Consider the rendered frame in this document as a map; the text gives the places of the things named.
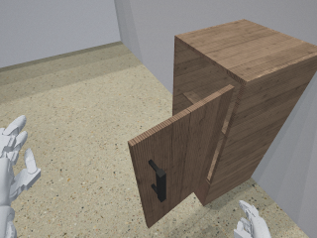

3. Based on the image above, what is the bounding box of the handle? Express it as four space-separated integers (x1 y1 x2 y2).
149 159 166 202

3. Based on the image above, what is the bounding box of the cupboard door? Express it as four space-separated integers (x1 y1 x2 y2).
128 84 235 228

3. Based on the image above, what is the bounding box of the robot right hand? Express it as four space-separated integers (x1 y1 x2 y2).
234 200 271 238

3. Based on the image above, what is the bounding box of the left robot forearm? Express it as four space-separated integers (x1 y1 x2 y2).
0 205 18 238

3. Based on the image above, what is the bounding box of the robot left hand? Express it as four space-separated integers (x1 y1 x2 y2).
0 115 42 206

